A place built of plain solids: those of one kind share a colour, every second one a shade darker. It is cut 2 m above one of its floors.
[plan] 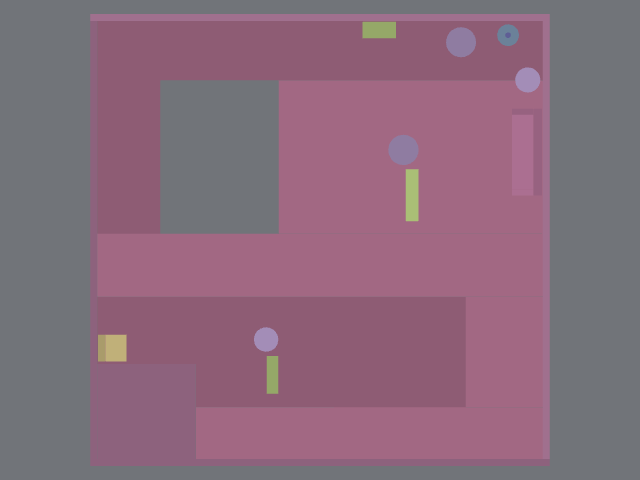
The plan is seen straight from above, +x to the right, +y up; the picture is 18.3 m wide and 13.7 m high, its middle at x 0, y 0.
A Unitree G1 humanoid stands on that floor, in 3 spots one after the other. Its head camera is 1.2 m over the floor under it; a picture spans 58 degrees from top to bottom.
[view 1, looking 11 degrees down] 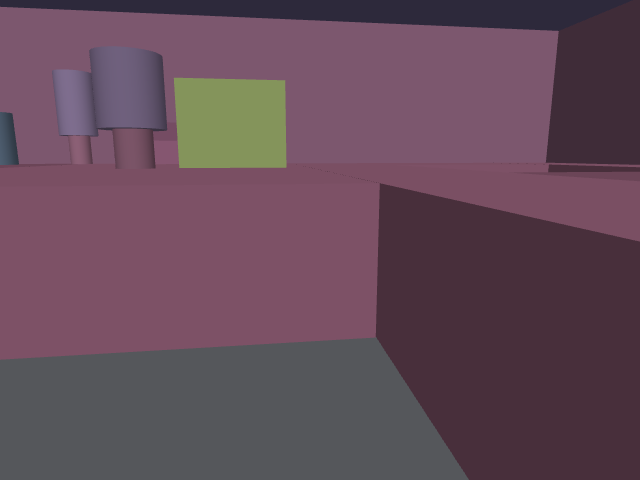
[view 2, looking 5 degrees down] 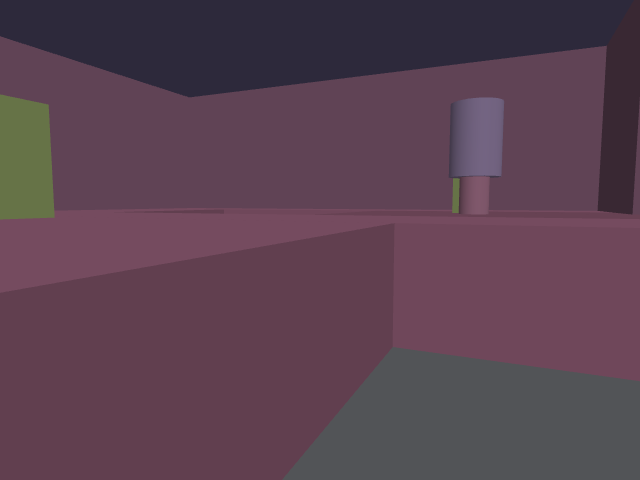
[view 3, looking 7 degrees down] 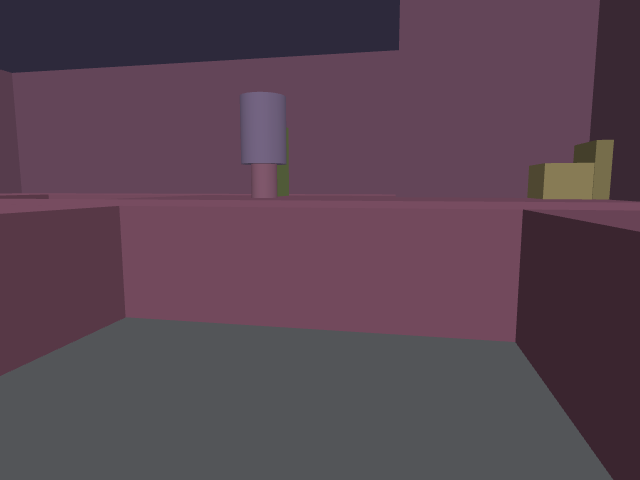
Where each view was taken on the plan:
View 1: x -3.83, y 0.93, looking -8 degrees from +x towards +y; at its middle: floor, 2.73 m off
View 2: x -2.05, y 3.63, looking -66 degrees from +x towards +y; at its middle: floor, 2.16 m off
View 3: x -3.68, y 3.66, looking -79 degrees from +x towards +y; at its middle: floor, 3.57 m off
